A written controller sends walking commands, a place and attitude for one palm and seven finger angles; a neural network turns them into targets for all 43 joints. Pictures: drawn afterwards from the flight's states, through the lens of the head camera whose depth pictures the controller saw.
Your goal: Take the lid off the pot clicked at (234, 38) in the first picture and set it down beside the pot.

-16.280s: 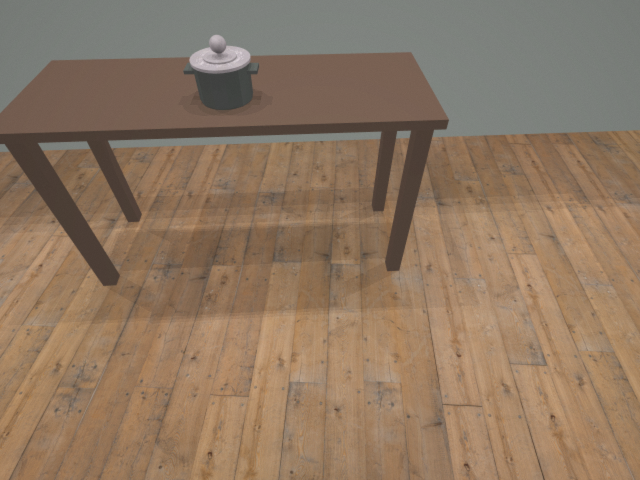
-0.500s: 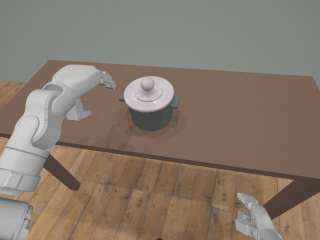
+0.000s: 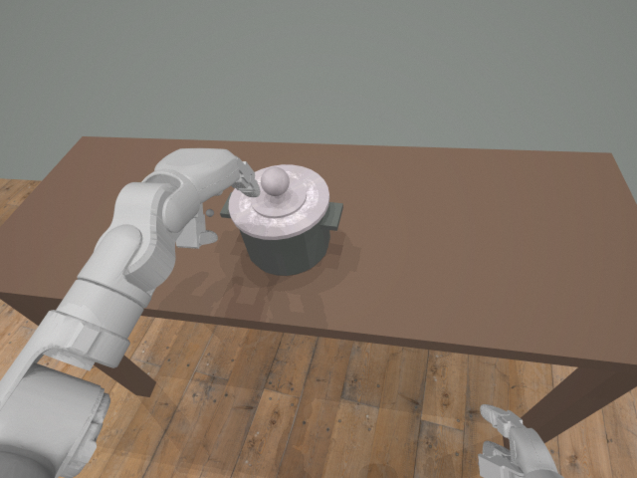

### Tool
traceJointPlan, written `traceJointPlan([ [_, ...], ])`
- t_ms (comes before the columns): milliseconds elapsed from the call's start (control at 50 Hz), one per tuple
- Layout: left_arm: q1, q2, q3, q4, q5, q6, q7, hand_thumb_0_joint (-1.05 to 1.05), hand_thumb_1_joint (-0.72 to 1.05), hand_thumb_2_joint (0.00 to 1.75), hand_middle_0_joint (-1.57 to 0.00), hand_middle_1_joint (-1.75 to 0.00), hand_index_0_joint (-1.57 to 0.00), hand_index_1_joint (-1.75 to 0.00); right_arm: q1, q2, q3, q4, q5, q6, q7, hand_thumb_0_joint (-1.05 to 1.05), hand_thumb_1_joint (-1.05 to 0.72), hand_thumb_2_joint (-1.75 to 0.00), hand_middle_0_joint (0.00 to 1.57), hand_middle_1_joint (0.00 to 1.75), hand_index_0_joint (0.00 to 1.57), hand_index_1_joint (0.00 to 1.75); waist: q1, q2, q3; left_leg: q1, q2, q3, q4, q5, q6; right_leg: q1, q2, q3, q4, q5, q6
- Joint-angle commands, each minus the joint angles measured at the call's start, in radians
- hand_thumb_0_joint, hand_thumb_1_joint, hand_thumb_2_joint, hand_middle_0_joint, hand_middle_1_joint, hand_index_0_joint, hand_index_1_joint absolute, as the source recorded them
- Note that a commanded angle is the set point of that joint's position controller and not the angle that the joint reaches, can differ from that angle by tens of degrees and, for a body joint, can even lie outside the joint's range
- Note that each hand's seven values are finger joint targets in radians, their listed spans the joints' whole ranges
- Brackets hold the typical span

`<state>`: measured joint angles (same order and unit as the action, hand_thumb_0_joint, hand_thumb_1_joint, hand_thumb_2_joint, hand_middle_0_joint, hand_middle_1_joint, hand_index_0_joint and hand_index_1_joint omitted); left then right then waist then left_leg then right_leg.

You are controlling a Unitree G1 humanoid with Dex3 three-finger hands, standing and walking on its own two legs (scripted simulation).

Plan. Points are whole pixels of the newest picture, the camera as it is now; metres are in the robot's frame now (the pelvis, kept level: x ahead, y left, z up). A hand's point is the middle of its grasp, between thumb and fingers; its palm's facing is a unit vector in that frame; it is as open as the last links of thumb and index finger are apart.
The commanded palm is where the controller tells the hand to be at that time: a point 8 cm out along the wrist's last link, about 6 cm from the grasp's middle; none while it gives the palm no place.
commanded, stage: move the open hand above the knob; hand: left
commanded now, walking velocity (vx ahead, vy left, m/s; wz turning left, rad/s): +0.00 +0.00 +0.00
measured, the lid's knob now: (275, 181) +0.51 +0.10 +0.08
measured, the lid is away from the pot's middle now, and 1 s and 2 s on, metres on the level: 0.00 0.00 0.00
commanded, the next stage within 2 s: lower the open fingers around the knob in 1.22 s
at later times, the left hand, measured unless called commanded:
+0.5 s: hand (253, 148) +0.48 +0.11 +0.17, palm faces -0.27 -0.05 -0.96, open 10.4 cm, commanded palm +0.48 +0.11 +0.22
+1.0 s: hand (253, 159) +0.48 +0.11 +0.15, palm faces -0.29 -0.01 -0.96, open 10.4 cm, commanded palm +0.48 +0.11 +0.22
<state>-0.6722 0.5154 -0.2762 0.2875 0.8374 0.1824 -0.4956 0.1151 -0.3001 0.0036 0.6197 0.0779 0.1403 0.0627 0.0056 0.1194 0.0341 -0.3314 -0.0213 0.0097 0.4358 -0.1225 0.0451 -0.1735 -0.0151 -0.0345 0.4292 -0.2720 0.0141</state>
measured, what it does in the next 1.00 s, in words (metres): stands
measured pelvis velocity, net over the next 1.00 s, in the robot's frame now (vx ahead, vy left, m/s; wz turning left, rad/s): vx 0.02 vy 0.00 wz -0.02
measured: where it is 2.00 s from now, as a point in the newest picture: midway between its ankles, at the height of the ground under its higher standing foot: outside the picture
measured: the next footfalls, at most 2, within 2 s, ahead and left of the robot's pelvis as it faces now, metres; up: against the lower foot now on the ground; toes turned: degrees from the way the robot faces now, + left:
none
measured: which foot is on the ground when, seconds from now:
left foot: down 0.00-1.00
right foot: down 0.00-1.00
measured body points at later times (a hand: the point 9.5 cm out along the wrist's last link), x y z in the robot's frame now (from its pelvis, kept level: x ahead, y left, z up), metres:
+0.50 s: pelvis +0.02 +0.00 +0.00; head +0.06 -0.03 +0.45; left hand +0.49 +0.11 +0.22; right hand +0.13 -0.26 -0.13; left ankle +0.07 +0.09 -0.74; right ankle -0.03 -0.13 -0.74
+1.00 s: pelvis +0.02 +0.00 +0.00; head +0.06 -0.03 +0.45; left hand +0.49 +0.11 +0.21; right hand +0.13 -0.25 -0.13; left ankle +0.07 +0.09 -0.74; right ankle -0.03 -0.13 -0.74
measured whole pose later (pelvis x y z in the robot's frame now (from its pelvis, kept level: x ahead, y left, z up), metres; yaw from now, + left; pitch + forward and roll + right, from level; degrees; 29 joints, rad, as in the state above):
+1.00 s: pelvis +0.02 +0.00 +0.00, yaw -1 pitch +5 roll -1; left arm -0.98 0.43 -0.31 0.64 0.86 0.20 -0.42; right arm 0.20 -0.28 -0.02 0.66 0.07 0.12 0.04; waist -0.04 0.09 0.00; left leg -0.39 -0.02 0.04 0.46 -0.16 0.05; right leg -0.24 -0.02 -0.01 0.45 -0.30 0.02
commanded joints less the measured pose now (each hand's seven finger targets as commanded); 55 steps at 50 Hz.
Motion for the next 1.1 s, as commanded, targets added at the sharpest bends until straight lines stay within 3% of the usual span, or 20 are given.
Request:
traceJointPlan([
  [0,-0.763,0.424,0.296,-0.187,0.001,-0.052,0.071,0.0,-0.32,1.41,-0.81,-0.08,-0.81,-0.08,-0.07,-0.113,-0.027,-0.134,-0.009,-0.073,-0.037,0.0,-0.9,-0.9,0.2,0.3,0.2,0.3,-0.03,-0.125,-0.42,0.345,-0.027,-0.024,-0.008,0.123,0.039,-0.041,0.061,0.02,-0.072,0.276,-0.047],
  [60,-0.639,0.193,0.15,-0.03,-0.023,-0.051,0.087,0.0,-0.32,1.41,-0.81,-0.08,-0.81,-0.08,-0.045,-0.085,-0.031,-0.111,-0.009,-0.069,-0.026,0.0,-0.9,-0.9,0.2,0.3,0.2,0.3,-0.03,-0.06,-0.376,0.34,-0.015,-0.017,-0.013,0.171,0.025,-0.091,0.061,-0.005,-0.045,0.271,-0.054],
  [120,-0.446,0.1,0.114,0.157,-0.006,-0.011,0.086,0.0,-0.32,1.41,-0.81,-0.08,-0.81,-0.08,-0.018,-0.103,-0.042,-0.104,0.0,-0.047,0.005,0.0,-0.9,-0.9,0.2,0.3,0.2,0.3,-0.019,-0.146,-0.326,0.286,-0.016,-0.004,-0.01,0.168,0.017,-0.109,0.065,-0.024,-0.04,0.263,-0.054],
  [160,-0.462,0.096,0.102,0.14,0.014,0.001,0.087,0.0,-0.32,1.41,-0.81,-0.08,-0.81,-0.08,-0.036,-0.106,-0.04,-0.123,0.004,-0.034,0.015,0.0,-0.9,-0.9,0.2,0.3,0.2,0.3,-0.013,-0.154,-0.355,0.268,-0.024,0.009,-0.001,0.16,0.015,-0.089,0.06,-0.019,-0.029,0.273,-0.049],
  [260,-0.853,0.156,0.098,-0.072,0.038,0.011,0.092,0.0,-0.32,1.41,-0.81,-0.08,-0.81,-0.08,-0.035,-0.101,-0.051,-0.131,-0.007,-0.038,0.0,0.0,-0.9,-0.9,0.2,0.3,0.2,0.3,-0.06,-0.116,-0.479,0.364,-0.023,-0.013,0.025,0.182,0.033,-0.086,0.066,0.002,-0.031,0.317,-0.051],
  [300,-0.901,0.279,0.203,-0.032,0.029,-0.004,0.103,0.0,-0.32,1.41,-0.81,-0.08,-0.81,-0.08,0.0,-0.116,-0.048,-0.11,-0.016,-0.056,-0.016,0.0,-0.9,-0.9,0.2,0.3,0.2,0.3,-0.057,-0.148,-0.502,0.359,-0.018,-0.025,0.029,0.201,0.04,-0.06,0.064,0.02,-0.038,0.366,-0.054],
  [340,-0.874,0.25,0.198,0.112,0.023,-0.003,0.11,0.0,-0.32,1.41,-0.81,-0.08,-0.81,-0.08,0.033,-0.106,-0.044,-0.079,-0.021,-0.06,-0.025,0.0,-0.9,-0.9,0.2,0.3,0.2,0.3,-0.055,-0.181,-0.46,0.315,-0.022,-0.01,0.02,0.195,0.04,-0.067,0.062,0.018,-0.035,0.382,-0.049],
  [380,-0.795,0.152,0.131,0.238,0.022,0.007,0.113,0.0,-0.32,1.41,-0.81,-0.08,-0.81,-0.08,0.041,-0.104,-0.042,-0.065,-0.013,-0.051,-0.019,0.0,-0.9,-0.9,0.2,0.3,0.2,0.3,-0.052,-0.18,-0.401,0.276,-0.022,0.002,0.009,0.179,0.03,-0.102,0.062,0.002,-0.027,0.351,-0.049],
  [460,-0.721,0.051,0.062,0.257,0.042,0.016,0.118,0.0,-0.32,1.41,-0.81,-0.08,-0.81,-0.08,0.026,-0.102,-0.049,-0.083,-0.013,-0.042,0.003,0.0,-0.9,-0.9,0.2,0.3,0.2,0.3,-0.043,-0.113,-0.442,0.303,-0.021,0.009,0.033,0.247,0.023,-0.102,0.057,-0.003,0.0,0.375,-0.053],
  [500,-0.777,0.063,0.069,0.211,0.06,0.017,0.111,0.0,-0.32,1.41,-0.81,-0.08,-0.81,-0.08,0.037,-0.109,-0.058,-0.089,-0.016,-0.04,0.005,0.0,-0.9,-0.9,0.2,0.3,0.2,0.3,-0.056,-0.145,-0.488,0.329,-0.018,-0.001,0.05,0.282,0.029,-0.096,0.059,0.0,-0.004,0.418,-0.052],
  [560,-0.869,0.137,0.112,0.245,0.048,0.027,0.109,0.0,-0.32,1.41,-0.81,-0.08,-0.81,-0.08,0.039,-0.109,-0.054,-0.083,-0.014,-0.033,-0.012,0.0,-0.9,-0.9,0.2,0.3,0.2,0.3,-0.069,-0.187,-0.441,0.281,-0.022,0.012,0.034,0.188,0.038,-0.085,0.058,0.01,-0.02,0.389,-0.041],
  [600,-0.963,0.229,0.179,0.168,0.05,0.008,0.113,0.0,-0.32,1.41,-0.81,-0.08,-0.81,-0.08,0.051,-0.115,-0.055,-0.086,-0.023,-0.045,-0.021,0.0,-0.9,-0.9,0.2,0.3,0.2,0.3,-0.065,-0.177,-0.514,0.303,-0.018,0.0,0.042,0.218,0.045,-0.057,0.05,0.035,-0.021,0.436,-0.048],
  [660,-0.94,0.152,0.129,0.127,0.042,-0.012,0.128,0.0,-0.32,1.41,-0.81,-0.08,-0.81,-0.08,0.054,-0.096,-0.06,-0.09,-0.027,-0.062,-0.02,0.0,-0.9,-0.9,0.2,0.3,0.2,0.3,-0.063,-0.093,-0.545,0.371,-0.008,-0.015,0.053,0.294,0.042,-0.099,0.055,0.029,0.0,0.418,-0.057],
  [700,-0.778,0.159,0.162,0.28,0.052,-0.007,0.128,0.0,-0.32,1.41,-0.81,-0.08,-0.81,-0.08,0.081,-0.109,-0.063,-0.078,-0.021,-0.057,-0.016,0.0,-0.9,-0.9,0.2,0.3,0.2,0.3,-0.052,-0.185,-0.473,0.323,-0.007,-0.01,0.043,0.29,0.04,-0.101,0.063,0.009,-0.014,0.413,-0.054],
  [760,-0.674,0.114,0.126,0.357,0.039,0.012,0.127,0.0,-0.32,1.41,-0.81,-0.08,-0.81,-0.08,0.054,-0.11,-0.053,-0.085,-0.009,-0.042,-0.008,0.0,-0.9,-0.9,0.2,0.3,0.2,0.3,-0.04,-0.197,-0.396,0.257,-0.013,0.018,0.026,0.223,0.03,-0.094,0.059,-0.005,-0.007,0.384,-0.043],
  [860,-0.905,0.066,0.042,0.125,0.05,0.021,0.118,0.0,-0.32,1.41,-0.81,-0.08,-0.81,-0.08,0.022,-0.102,-0.063,-0.105,-0.008,-0.032,-0.007,0.0,-0.9,-0.9,0.2,0.3,0.2,0.3,-0.078,-0.088,-0.45,0.347,-0.013,-0.003,0.035,0.192,0.036,-0.145,0.062,0.003,-0.022,0.312,-0.05],
  [900,-0.992,0.133,0.09,0.053,0.046,0.001,0.12,0.0,-0.32,1.41,-0.81,-0.08,-0.81,-0.08,0.045,-0.105,-0.066,-0.108,-0.012,-0.053,-0.015,0.0,-0.9,-0.9,0.2,0.3,0.2,0.3,-0.087,-0.118,-0.507,0.388,-0.009,-0.025,0.049,0.211,0.045,-0.146,0.064,0.017,-0.03,0.334,-0.054],
  [940,-0.985,0.161,0.115,0.119,0.037,-0.003,0.124,0.0,-0.32,1.41,-0.81,-0.08,-0.81,-0.08,0.058,-0.108,-0.061,-0.086,-0.013,-0.057,-0.024,0.0,-0.9,-0.9,0.2,0.3,0.2,0.3,-0.088,-0.134,-0.495,0.375,-0.015,-0.024,0.037,0.189,0.042,-0.139,0.069,0.013,-0.033,0.331,-0.051],
  [1020,-0.855,0.106,0.096,0.347,0.034,0.017,0.136,0.0,-0.32,1.41,-0.81,-0.08,-0.81,-0.08,0.07,-0.106,-0.051,-0.045,-0.009,-0.043,-0.023,0.0,-0.9,-0.9,0.2,0.3,0.2,0.3,-0.072,-0.162,-0.387,0.284,-0.014,-0.004,0.011,0.146,0.031,-0.147,0.066,-0.007,-0.028,0.284,-0.049],
  [1080,-0.867,0.074,0.067,0.337,0.057,0.02,0.138,0.0,-0.32,1.41,-0.81,-0.08,-0.81,-0.08,0.055,-0.108,-0.051,-0.057,-0.012,-0.041,-0.014,0.0,-0.9,-0.9,0.2,0.3,0.2,0.3,-0.065,-0.127,-0.429,0.296,-0.019,-0.007,0.012,0.124,0.025,-0.163,0.062,-0.004,-0.029,0.245,-0.052],
])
